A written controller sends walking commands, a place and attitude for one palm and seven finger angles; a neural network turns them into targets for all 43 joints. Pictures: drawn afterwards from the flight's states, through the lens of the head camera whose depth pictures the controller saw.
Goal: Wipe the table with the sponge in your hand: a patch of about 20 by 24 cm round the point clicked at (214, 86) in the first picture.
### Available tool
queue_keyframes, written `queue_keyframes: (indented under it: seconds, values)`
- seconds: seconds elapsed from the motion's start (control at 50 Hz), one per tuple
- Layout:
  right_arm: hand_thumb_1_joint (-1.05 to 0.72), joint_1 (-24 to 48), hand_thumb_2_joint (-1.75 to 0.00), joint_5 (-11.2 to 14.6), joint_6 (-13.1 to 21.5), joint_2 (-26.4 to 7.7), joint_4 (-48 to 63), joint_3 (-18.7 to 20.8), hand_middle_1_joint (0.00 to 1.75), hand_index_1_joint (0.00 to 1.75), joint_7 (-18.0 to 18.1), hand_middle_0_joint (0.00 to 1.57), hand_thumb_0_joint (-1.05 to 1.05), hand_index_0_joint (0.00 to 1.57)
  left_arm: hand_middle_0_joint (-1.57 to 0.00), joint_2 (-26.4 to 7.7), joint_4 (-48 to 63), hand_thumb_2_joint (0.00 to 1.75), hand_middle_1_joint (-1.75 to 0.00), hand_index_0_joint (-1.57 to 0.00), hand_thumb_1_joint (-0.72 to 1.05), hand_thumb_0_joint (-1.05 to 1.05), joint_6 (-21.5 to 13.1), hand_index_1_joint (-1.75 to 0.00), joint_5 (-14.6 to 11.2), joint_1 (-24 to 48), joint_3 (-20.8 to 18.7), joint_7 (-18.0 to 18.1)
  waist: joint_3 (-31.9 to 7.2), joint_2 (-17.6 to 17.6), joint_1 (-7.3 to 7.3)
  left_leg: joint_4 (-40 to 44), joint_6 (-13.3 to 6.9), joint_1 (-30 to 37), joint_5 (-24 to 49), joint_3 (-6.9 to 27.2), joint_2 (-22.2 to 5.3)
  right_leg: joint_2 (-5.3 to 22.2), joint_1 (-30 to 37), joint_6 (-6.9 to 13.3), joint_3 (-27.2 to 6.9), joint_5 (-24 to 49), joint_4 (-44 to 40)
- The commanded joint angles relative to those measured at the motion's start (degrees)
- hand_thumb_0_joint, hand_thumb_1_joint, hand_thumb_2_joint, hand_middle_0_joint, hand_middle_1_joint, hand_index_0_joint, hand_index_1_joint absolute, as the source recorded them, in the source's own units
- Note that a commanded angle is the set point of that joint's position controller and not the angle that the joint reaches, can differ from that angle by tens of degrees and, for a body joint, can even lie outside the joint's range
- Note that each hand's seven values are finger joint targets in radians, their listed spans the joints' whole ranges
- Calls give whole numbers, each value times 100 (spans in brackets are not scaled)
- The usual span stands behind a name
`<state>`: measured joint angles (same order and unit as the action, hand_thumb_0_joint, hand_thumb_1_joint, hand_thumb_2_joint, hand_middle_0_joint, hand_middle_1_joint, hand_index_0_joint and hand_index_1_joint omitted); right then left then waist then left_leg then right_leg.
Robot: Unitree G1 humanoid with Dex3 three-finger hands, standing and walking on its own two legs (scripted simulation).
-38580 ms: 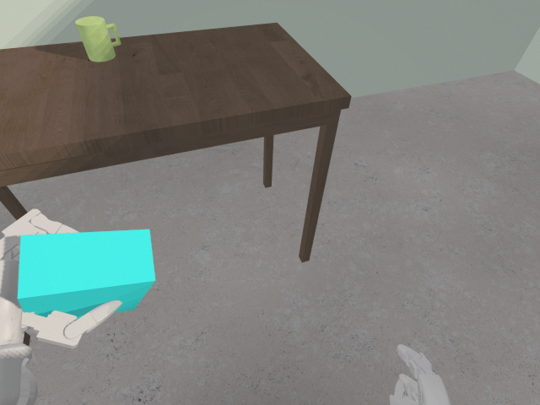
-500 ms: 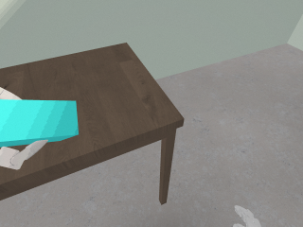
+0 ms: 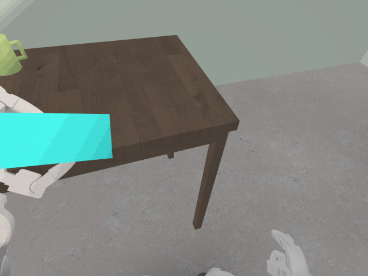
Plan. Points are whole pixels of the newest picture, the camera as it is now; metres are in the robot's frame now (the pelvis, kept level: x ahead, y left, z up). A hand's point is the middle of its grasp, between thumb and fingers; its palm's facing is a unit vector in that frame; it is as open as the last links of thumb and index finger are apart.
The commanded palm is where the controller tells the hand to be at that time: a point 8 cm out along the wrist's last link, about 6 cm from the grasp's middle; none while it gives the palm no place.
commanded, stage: step back with the hand held close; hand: left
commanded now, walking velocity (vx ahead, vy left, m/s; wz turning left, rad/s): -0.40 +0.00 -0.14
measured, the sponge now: (71, 141) +0.26 +0.18 +0.23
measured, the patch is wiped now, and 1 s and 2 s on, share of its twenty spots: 1.00 1.00 1.00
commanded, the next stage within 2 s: stop stepping back and stand still in 0.32 s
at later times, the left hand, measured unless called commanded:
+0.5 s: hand (38, 209) +0.14 +0.16 +0.26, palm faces +0.20 -0.88 -0.42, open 9.8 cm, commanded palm +0.08 +0.25 +0.28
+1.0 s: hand out of the picture +0.03 +0.20 +0.28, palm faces +0.37 -0.88 -0.29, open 9.8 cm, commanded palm -0.03 +0.26 +0.28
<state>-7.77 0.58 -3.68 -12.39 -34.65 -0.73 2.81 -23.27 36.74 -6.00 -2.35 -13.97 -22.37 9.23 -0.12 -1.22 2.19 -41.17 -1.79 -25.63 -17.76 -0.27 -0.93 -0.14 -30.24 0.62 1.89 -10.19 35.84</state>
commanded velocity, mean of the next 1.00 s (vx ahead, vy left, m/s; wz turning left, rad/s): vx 0.00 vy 0.00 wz -0.02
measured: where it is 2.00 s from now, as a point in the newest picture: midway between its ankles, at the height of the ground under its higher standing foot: outside the picture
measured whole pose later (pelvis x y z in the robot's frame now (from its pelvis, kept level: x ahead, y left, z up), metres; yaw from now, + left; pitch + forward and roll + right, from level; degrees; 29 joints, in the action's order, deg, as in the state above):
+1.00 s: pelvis -0.23 +0.01 +0.01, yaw -9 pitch -1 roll +0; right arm -13.5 0.1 3.1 -11.7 -36.5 -0.6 4.1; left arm -24.1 31.2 -8.8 -2.0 -12.5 -24.6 9.8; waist -3.1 0.3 1.7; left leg -34.8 -1.2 -17.2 -18.2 -2.5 -3.6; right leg -0.5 -26.6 2.1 2.7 -26.0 50.3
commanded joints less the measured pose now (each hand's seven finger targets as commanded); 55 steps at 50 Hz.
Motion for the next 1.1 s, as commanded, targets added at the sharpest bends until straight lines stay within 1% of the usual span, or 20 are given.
queue_keyframes:
  seconds: [0.0, 0.04, 0.16, 0.2, 0.24, 0.3, 0.36, 0.42, 0.48, 0.56, 0.64, 0.66, 0.7, 0.78, 0.88, 0.92, 0.94, 0.96, 1.02, 1.08]
  values:
    - [-90, 309, -90, -117, 551, -621, 1056, 373, 30, 30, 110, 20, 0, 20, -120, -1682, 2413, 130, -160, -120, 10, 0, -652, -160, 8, 429, -1454, 265, -1143, 2091, -163, 3065, -887, -1262, -1072, 2137, -2084, -315, 1204, -229, -512, -1481, 3778]
    - [-90, 318, -90, -99, 666, -574, 752, 527, 30, 30, -11, 20, 0, 20, -120, -1331, 2165, 130, -160, -120, 10, 0, -562, -160, -132, 169, -1312, 213, -1333, 1184, -213, 2318, -715, 21, 252, 1310, -1832, -317, 487, -210, -540, -1740, 3714]
    - [-90, 294, -90, -76, 1064, -583, 433, 353, 30, 30, -35, 20, 0, 20, -120, -684, 1117, 130, -160, -120, 10, 0, -438, -160, -239, 622, -623, 87, -1160, 1555, -207, 1917, -169, 1687, 2494, 828, -1552, -177, 936, -133, -311, -1413, -255]
    - [-90, 348, -90, -61, 1044, -602, 415, 364, 30, 30, 2, 20, 0, 20, -120, -806, 824, 130, -160, -120, 10, 0, -470, -160, -138, 806, -577, 18, -941, 772, -262, 1123, 125, 1567, 1793, 477, -1172, 158, 1106, 28, -524, 200, -1969]
    - [-90, 647, -90, 51, 959, -404, 620, 276, 30, 30, 69, 20, 0, 20, -120, -1243, 871, 130, -160, -120, 10, 0, -559, -160, -97, 1084, -640, -25, -741, -1288, -249, -684, 429, 188, -413, -213, -244, 1652, 1453, 476, -2065, 4019, -1904]
    - [-90, 849, -90, 99, 923, -390, 914, 368, 30, 30, 148, 20, 0, 20, -120, -1549, 1217, 130, -160, -120, 10, 0, -584, -160, -75, 495, -1080, -88, -1264, -1425, -465, -1673, 369, -681, -876, 175, -33, 1667, 2557, 317, -1563, 6020, -1032]
    - [-90, 721, -90, 66, 671, -224, 1036, 177, 30, 30, 165, 20, 0, 20, -120, -1306, 1546, 130, -160, -120, 10, 0, -609, -160, -133, -404, -1120, -114, -1228, -509, -347, -424, 379, -323, -180, -69, -96, 1469, 2774, 626, -1188, 5298, -729]
    - [-90, 441, -90, 79, 564, -381, 1016, 271, 30, 30, 202, 20, 0, 20, -120, -1392, 1657, 130, -160, -120, 10, 0, -660, -160, -219, -577, -1312, -19, -1384, -40, -161, 1268, 397, 829, 1520, -143, -132, 1070, 2480, 338, -991, 4134, -389]
    - [-90, 192, -90, 159, 636, -678, 1073, 474, 30, 30, 108, 20, 0, 20, -120, -1334, 1736, 130, -160, -120, 10, 0, -629, -160, -239, -877, -1411, 66, -1773, 1264, -240, 1702, -153, 2343, 4575, 911, -1403, -105, 1082, -147, -492, -995, 228]
    - [-90, -1, -90, 33, 897, -643, 901, 371, 30, 30, 52, 20, 0, 20, -120, -1425, 1631, 130, -160, -120, 10, 0, -611, -160, -163, -296, -1452, 181, -1315, 1990, -94, 2152, -374, 1618, 2922, 1024, -1316, -119, 920, -156, -241, -1522, 989]
    - [-90, 328, -90, 25, 990, -737, 853, 327, 30, 30, 8, 20, 0, 20, -120, -1109, 1182, 130, -160, -120, 10, 0, -555, -160, -95, -40, -1028, 189, -718, 1378, -178, 2389, -114, -392, -1614, 624, -850, -141, 2611, 39, 131, -1135, -512]
    - [-90, 412, -90, 7, 927, -737, 865, 340, 30, 30, 0, 20, 0, 20, -120, -1070, 1081, 130, -160, -120, 10, 0, -527, -160, -33, 148, -880, 155, -467, 754, -176, 1643, 15, -807, -1972, 236, -410, 94, 2558, 258, -210, -1424, -1185]
    - [-90, 530, -90, -31, 817, -757, 749, 399, 30, 30, -12, 20, 0, 20, -120, -1244, 833, 130, -160, -120, 10, 0, -429, -160, -15, 580, -798, 103, 126, -1240, -208, -1897, 210, -808, -1233, 45, 135, 2162, 624, 1190, -3647, -4022, -3169]
    - [-90, 223, -90, -34, 779, -590, 537, 256, 30, 30, 8, 20, 0, 20, -120, -1134, 446, 130, -160, -120, 10, 0, -493, -160, -9, 1083, -631, -28, -102, -442, -7, -1776, 98, 241, -176, -57, -345, 1525, -17, 851, -1434, -2804, -2503]
    - [-90, 184, -90, -63, 875, -551, 621, 147, 30, 30, 238, 20, 0, 20, -120, -1147, 449, 130, -160, -120, 10, 0, -568, -160, -54, 1024, -653, 150, -376, 125, -125, 958, -86, 1589, -1193, -617, -72, 1050, 108, 640, -857, -3474, -1637]
    - [-90, 74, -90, -82, 978, -835, 709, 155, 30, 30, 240, 20, 0, 20, -120, -1000, 741, 130, -160, -120, 10, 0, -621, -160, -64, 1136, -637, 171, -156, 2374, -81, 2991, -770, 1591, -3439, 2299, -1569, -239, -587, 60, 298, -2412, 1284]
    - [-90, 144, -90, -26, 1051, -725, 825, 159, 30, 30, 207, 20, 0, 20, -120, -1174, 764, 130, -160, -120, 10, 0, -626, -160, 28, 1454, -741, 161, 142, 2328, -65, 3712, -1125, 473, -3669, 3036, -2181, -183, -459, 28, -36, -1947, 2961]
    - [-90, 228, -90, -100, 1102, -676, 747, 324, 30, 30, 165, 20, 0, 20, -120, -1542, 591, 130, -160, -120, 10, 0, -595, -160, 123, 1199, -1182, 87, -490, 1368, -459, 3260, -798, 123, -1451, 1574, -1686, -71, 600, 121, -77, -1662, 3576]
    - [-90, 85, -90, 56, 1168, -596, 576, 235, 30, 30, -1, 20, 0, 20, -120, -1077, 62, 130, -160, -120, 10, 0, -549, -160, -31, 495, -843, 24, -119, 1200, -170, 3116, -822, 419, -2310, 1662, -1626, 228, -15, -57, -73, -1327, 2443]
    - [-90, 314, -90, 19, 1114, -558, 672, 122, 30, 30, 22, 20, 0, 20, -120, -1049, 349, 130, -160, -120, 10, 0, -441, -160, -120, 329, -805, 24, -80, 1493, -255, 2488, -401, -272, -2075, 846, -1282, -25, 1862, 84, 362, -1885, 89]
